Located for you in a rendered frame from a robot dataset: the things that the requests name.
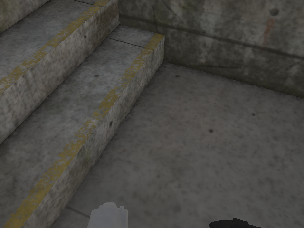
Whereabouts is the left robot thigh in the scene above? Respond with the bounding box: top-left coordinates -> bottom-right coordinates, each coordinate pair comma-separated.
87,204 -> 128,228

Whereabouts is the robot right hand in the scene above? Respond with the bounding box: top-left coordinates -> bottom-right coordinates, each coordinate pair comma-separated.
209,218 -> 261,228

